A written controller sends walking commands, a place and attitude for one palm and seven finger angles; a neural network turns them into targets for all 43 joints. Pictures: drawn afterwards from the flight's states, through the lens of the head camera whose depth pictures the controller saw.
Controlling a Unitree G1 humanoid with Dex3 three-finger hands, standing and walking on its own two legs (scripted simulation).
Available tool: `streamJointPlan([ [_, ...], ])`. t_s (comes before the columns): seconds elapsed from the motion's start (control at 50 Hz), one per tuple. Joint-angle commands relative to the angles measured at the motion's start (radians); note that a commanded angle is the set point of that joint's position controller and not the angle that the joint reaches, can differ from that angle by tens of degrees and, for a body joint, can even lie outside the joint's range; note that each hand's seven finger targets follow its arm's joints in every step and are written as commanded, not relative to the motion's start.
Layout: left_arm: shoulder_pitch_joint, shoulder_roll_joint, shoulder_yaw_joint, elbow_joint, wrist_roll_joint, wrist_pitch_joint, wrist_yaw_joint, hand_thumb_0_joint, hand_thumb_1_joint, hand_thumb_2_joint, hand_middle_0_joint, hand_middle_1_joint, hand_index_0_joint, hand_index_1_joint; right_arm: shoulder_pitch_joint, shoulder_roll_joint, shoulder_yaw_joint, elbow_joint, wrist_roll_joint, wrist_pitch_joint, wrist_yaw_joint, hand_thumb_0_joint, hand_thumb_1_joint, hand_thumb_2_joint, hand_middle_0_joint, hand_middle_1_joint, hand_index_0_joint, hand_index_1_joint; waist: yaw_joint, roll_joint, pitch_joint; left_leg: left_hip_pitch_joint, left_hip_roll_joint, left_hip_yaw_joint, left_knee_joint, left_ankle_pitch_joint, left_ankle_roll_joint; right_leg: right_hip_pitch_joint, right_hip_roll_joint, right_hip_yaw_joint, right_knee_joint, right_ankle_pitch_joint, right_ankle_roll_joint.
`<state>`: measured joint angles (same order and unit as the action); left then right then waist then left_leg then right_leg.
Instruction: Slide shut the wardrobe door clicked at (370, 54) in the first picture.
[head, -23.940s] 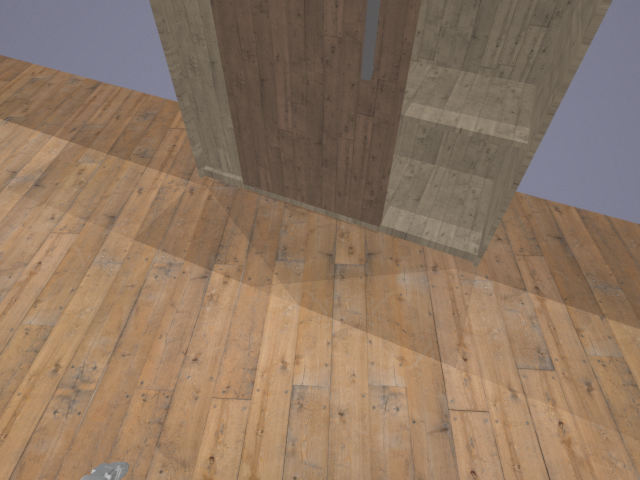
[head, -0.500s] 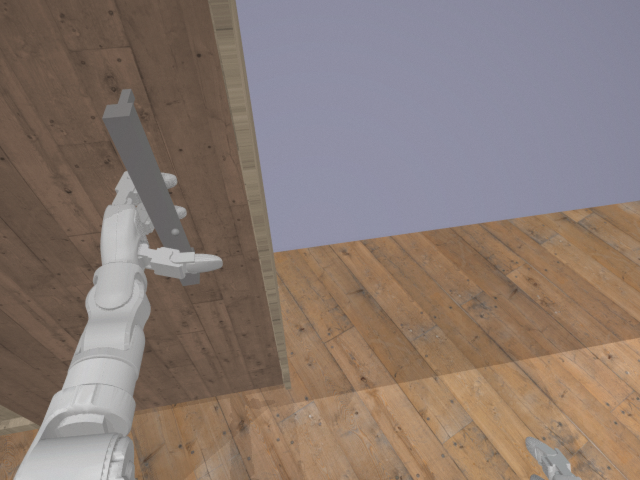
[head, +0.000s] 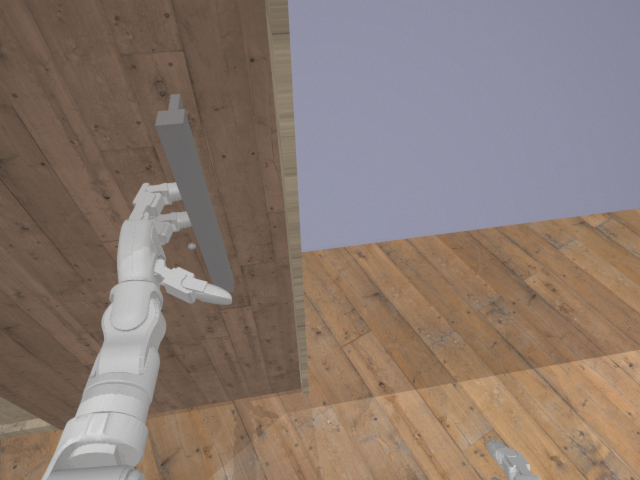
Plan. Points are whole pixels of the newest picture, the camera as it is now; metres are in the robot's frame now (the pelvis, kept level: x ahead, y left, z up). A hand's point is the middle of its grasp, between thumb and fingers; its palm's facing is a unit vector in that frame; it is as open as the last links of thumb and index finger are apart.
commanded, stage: slip the hand off the handle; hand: left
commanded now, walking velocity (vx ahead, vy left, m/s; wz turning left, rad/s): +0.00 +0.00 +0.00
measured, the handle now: (204, 208) +0.43 +0.18 +0.11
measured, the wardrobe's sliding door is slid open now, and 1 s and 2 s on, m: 0.00 0.00 0.00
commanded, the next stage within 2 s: draw the hand back to the body in 1.06 s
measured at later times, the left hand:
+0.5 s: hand (157, 255) +0.36 +0.22 +0.09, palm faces +0.17 -0.98 -0.10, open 14.6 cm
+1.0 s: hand (150, 329) +0.26 +0.20 +0.09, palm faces +0.19 -0.97 -0.12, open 14.7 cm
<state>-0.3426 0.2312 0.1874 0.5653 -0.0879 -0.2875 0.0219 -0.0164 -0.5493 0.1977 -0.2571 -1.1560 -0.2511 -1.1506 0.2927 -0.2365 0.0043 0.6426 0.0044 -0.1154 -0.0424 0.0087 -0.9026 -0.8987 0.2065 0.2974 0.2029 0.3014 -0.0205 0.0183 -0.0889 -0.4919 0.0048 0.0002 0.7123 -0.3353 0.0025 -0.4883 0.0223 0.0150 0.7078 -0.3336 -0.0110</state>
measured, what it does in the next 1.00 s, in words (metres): stands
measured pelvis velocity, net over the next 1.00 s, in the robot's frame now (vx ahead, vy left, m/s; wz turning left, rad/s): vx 0.00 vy -0.01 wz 0.03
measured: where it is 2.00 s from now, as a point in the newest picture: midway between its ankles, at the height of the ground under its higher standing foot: outside the picture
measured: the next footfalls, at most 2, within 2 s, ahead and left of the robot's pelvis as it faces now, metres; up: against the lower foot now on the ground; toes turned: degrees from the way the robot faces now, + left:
none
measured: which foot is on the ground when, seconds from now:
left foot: down 0.00-1.00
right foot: down 0.00-1.00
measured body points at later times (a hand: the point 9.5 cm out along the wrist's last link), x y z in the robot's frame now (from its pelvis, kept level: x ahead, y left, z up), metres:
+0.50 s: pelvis +0.00 +0.03 +0.00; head +0.02 +0.03 +0.45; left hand +0.35 +0.28 +0.10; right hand +0.14 -0.21 -0.10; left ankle +0.01 +0.12 -0.72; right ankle +0.01 -0.11 -0.72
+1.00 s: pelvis +0.00 -0.01 +0.00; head +0.00 -0.02 +0.45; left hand +0.25 +0.25 +0.10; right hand +0.20 -0.23 -0.07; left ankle +0.01 +0.12 -0.72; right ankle +0.01 -0.11 -0.72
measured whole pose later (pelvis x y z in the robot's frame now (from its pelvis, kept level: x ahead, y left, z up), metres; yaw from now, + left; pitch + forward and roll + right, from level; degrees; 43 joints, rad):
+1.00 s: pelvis +0.00 -0.01 +0.00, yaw +2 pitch +3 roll +0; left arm 0.15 0.24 0.15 0.07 -0.17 -0.19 -0.06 -0.02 -0.55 0.20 -0.26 -1.15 -0.25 -1.15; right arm 0.23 -0.24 0.03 0.58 0.02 -0.16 -0.06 0.01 -0.90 -0.90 0.21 0.30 0.20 0.30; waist 0.03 0.04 -0.10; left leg -0.44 0.00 -0.04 0.74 -0.36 0.00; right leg -0.42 0.02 -0.02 0.73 -0.37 -0.02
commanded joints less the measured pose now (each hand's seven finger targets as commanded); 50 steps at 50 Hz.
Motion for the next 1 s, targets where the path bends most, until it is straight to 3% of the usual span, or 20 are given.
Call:
streamJointPlan([
  [0.0, -0.317, 0.158, 0.018, -0.252, 0.000, -0.035, 0.005, 0.000, -0.550, 0.200, -0.250, -1.150, -0.250, -1.150, -0.030, -0.144, -0.046, -0.127, 0.011, -0.042, -0.007, 0.000, -0.900, -0.900, 0.200, 0.300, 0.200, 0.300, -0.002, -0.008, -0.253, 0.170, 0.007, -0.010, -0.079, 0.240, 0.035, 0.080, -0.001, -0.042, -0.078, 0.233, -0.011],
  [0.06, -0.368, 0.138, -0.016, -0.273, 0.011, -0.012, 0.006, 0.000, -0.550, 0.200, -0.250, -1.150, -0.250, -1.150, -0.042, -0.142, -0.040, -0.128, 0.016, -0.039, -0.011, 0.000, -0.900, -0.900, 0.200, 0.300, 0.200, 0.300, -0.015, 0.034, -0.220, 0.187, 0.012, -0.030, -0.082, 0.238, 0.027, 0.042, -0.001, -0.051, -0.075, 0.196, -0.017],
  [0.12, -0.400, 0.132, -0.019, -0.295, 0.009, -0.009, 0.011, 0.000, -0.550, 0.200, -0.250, -1.150, -0.250, -1.150, -0.043, -0.144, -0.041, -0.127, 0.014, -0.041, -0.013, 0.000, -0.900, -0.900, 0.200, 0.300, 0.200, 0.300, -0.016, 0.034, -0.244, 0.224, 0.020, -0.056, -0.081, 0.254, 0.015, 0.019, 0.003, -0.061, -0.063, 0.174, -0.020],
  [0.16, -0.374, 0.133, -0.018, -0.309, 0.012, -0.012, 0.010, 0.000, -0.550, 0.200, -0.250, -1.150, -0.250, -1.150, -0.043, -0.144, -0.042, -0.129, 0.014, -0.044, -0.012, 0.000, -0.900, -0.900, 0.200, 0.300, 0.200, 0.300, -0.004, 0.071, -0.271, 0.253, 0.025, -0.070, -0.077, 0.302, 0.002, 0.011, 0.003, -0.064, -0.051, 0.171, -0.024],
  [0.22, -0.331, 0.129, -0.014, -0.301, 0.010, -0.004, 0.009, 0.000, -0.550, 0.200, -0.250, -1.150, -0.250, -1.150, -0.040, -0.144, -0.042, -0.131, 0.012, -0.042, -0.008, 0.000, -0.900, -0.900, 0.200, 0.300, 0.200, 0.300, 0.006, 0.061, -0.274, 0.258, 0.030, -0.078, -0.072, 0.356, -0.012, 0.011, 0.004, -0.069, -0.045, 0.185, -0.023],
  [0.24, -0.325, 0.150, -0.003, -0.279, 0.012, 0.003, 0.004, 0.000, -0.550, 0.200, -0.250, -1.150, -0.250, -1.150, -0.035, -0.149, -0.040, -0.129, 0.011, -0.038, -0.009, 0.000, -0.900, -0.900, 0.200, 0.300, 0.200, 0.300, -0.001, 0.021, -0.249, 0.232, 0.029, -0.078, -0.073, 0.334, -0.008, 0.015, 0.007, -0.071, -0.048, 0.182, -0.022],
  [0.3, -0.361, 0.199, 0.041, -0.248, 0.005, 0.018, -0.004, 0.000, -0.550, 0.200, -0.250, -1.150, -0.250, -1.150, -0.049, -0.151, -0.031, -0.131, 0.015, -0.026, -0.015, 0.000, -0.900, -0.900, 0.200, 0.300, 0.200, 0.300, -0.002, -0.001, -0.215, 0.172, 0.019, -0.070, -0.089, 0.217, 0.003, 0.028, 0.005, -0.065, -0.060, 0.149, -0.022],
  [0.34, -0.371, 0.244, 0.076, -0.236, 0.005, 0.020, -0.011, 0.000, -0.550, 0.200, -0.250, -1.150, -0.250, -1.150, -0.047, -0.153, -0.028, -0.131, 0.014, -0.020, -0.022, 0.000, -0.900, -0.900, 0.200, 0.300, 0.200, 0.300, 0.003, 0.033, -0.219, 0.162, 0.014, -0.070, -0.093, 0.189, 0.006, 0.034, 0.006, -0.062, -0.060, 0.136, -0.025],
  [0.4, -0.215, 0.167, 0.049, -0.289, -0.027, 0.023, -0.035, 0.000, -0.550, 0.200, -0.250, -1.150, -0.250, -1.150, -0.052, -0.142, -0.032, -0.158, 0.016, -0.026, -0.010, 0.000, -0.900, -0.900, 0.200, 0.300, 0.200, 0.300, 0.031, 0.042, -0.277, 0.201, 0.016, -0.060, -0.080, 0.291, -0.001, 0.069, 0.006, -0.066, -0.054, 0.188, -0.026],
  [0.44, -0.131, 0.155, 0.044, -0.344, -0.039, 0.024, -0.045, 0.000, -0.550, 0.200, -0.250, -1.150, -0.250, -1.150, -0.050, -0.141, -0.035, -0.171, 0.017, -0.031, -0.004, 0.000, -0.900, -0.900, 0.200, 0.300, 0.200, 0.300, 0.041, 0.039, -0.287, 0.203, 0.019, -0.059, -0.072, 0.353, -0.006, 0.089, 0.010, -0.070, -0.047, 0.215, -0.025],
  [0.48, -0.096, 0.152, 0.035, -0.407, -0.044, 0.024, -0.048, 0.000, -0.550, 0.200, -0.250, -1.150, -0.250, -1.150, -0.058, -0.141, -0.037, -0.177, 0.018, -0.033, 0.001, 0.000, -0.900, -0.900, 0.200, 0.300, 0.200, 0.300, 0.031, 0.002, -0.261, 0.183, 0.019, -0.049, -0.070, 0.331, 0.003, 0.089, 0.012, -0.069, -0.052, 0.225, -0.019],
  [0.56, -0.029, 0.156, 0.028, -0.561, -0.045, 0.019, -0.040, 0.000, -0.550, 0.200, -0.250, -1.150, -0.250, -1.150, -0.086, -0.135, -0.037, -0.194, 0.018, -0.048, -0.001, 0.000, -0.900, -0.900, 0.200, 0.300, 0.200, 0.300, 0.030, 0.051, -0.237, 0.179, 0.015, -0.044, -0.073, 0.283, 0.012, 0.091, 0.012, -0.065, -0.054, 0.202, -0.019],
  [0.6, 0.026, 0.170, 0.044, -0.587, -0.050, 0.020, -0.033, 0.000, -0.550, 0.200, -0.250, -1.150, -0.250, -1.150, -0.097, -0.137, -0.036, -0.192, 0.017, -0.054, -0.007, 0.000, -0.900, -0.900, 0.200, 0.300, 0.200, 0.300, 0.028, 0.007, -0.219, 0.156, 0.011, -0.037, -0.078, 0.237, 0.018, 0.098, 0.011, -0.064, -0.062, 0.186, -0.016],
  [0.68, 0.026, 0.169, 0.034, -0.620, -0.054, 0.017, -0.032, 0.000, -0.550, 0.200, -0.250, -1.150, -0.250, -1.150, -0.127, -0.133, -0.026, -0.182, 0.020, -0.070, -0.022, 0.000, -0.900, -0.900, 0.200, 0.300, 0.200, 0.300, 0.016, 0.021, -0.154, 0.125, 0.001, -0.035, -0.088, 0.103, 0.028, 0.071, 0.006, -0.053, -0.086, 0.091, -0.014],
  [0.76, 0.092, 0.166, 0.027, -0.655, -0.061, 0.012, -0.047, 0.000, -0.550, 0.200, -0.250, -1.150, -0.250, -1.150, -0.141, -0.127, -0.022, -0.183, 0.020, -0.089, -0.031, 0.000, -0.900, -0.900, 0.200, 0.300, 0.200, 0.300, 0.024, 0.041, -0.169, 0.137, -0.006, -0.028, -0.084, 0.094, 0.033, 0.090, 0.000, -0.045, -0.093, 0.088, -0.014],
  [0.86, 0.245, 0.166, 0.045, -0.663, -0.088, 0.030, -0.076, 0.000, -0.550, 0.200, -0.250, -1.150, -0.250, -1.150, -0.149, -0.122, -0.017, -0.195, 0.025, -0.100, -0.031, 0.000, -0.900, -0.900, 0.200, 0.300, 0.200, 0.300, 0.040, -0.021, -0.128, 0.108, -0.015, -0.017, -0.083, 0.096, 0.036, 0.117, -0.005, -0.038, -0.112, 0.108, -0.006],
  [0.88, 0.261, 0.144, 0.021, -0.683, -0.089, 0.033, -0.081, 0.000, -0.550, 0.200, -0.250, -1.150, -0.250, -1.150, -0.155, -0.119, -0.015, -0.202, 0.024, -0.102, -0.030, 0.000, -0.900, -0.900, 0.200, 0.300, 0.200, 0.300, 0.040, -0.010, -0.121, 0.112, -0.017, -0.012, -0.080, 0.104, 0.039, 0.116, -0.006, -0.035, -0.115, 0.121, -0.005],
  [0.92, 0.326, 0.157, 0.046, -0.715, -0.097, 0.037, -0.081, 0.000, -0.550, 0.200, -0.250, -1.150, -0.250, -1.150, -0.150, -0.117, -0.016, -0.210, 0.022, -0.106, -0.029, 0.000, -0.900, -0.900, 0.200, 0.300, 0.200, 0.300, 0.050, -0.029, -0.134, 0.110, -0.020, -0.009, -0.077, 0.111, 0.039, 0.132, -0.008, -0.034, -0.117, 0.132, -0.001],
  [0.98, 0.334, 0.165, 0.045, -0.769, -0.098, 0.032, -0.086, 0.000, -0.550, 0.200, -0.250, -1.150, -0.250, -1.150, -0.160, -0.112, -0.012, -0.212, 0.023, -0.109, -0.030, 0.000, -0.900, -0.900, 0.200, 0.300, 0.200, 0.300, 0.040, -0.001, -0.117, 0.110, -0.023, -0.002, -0.069, 0.108, 0.041, 0.125, -0.013, -0.021, -0.124, 0.129, 0.003],
])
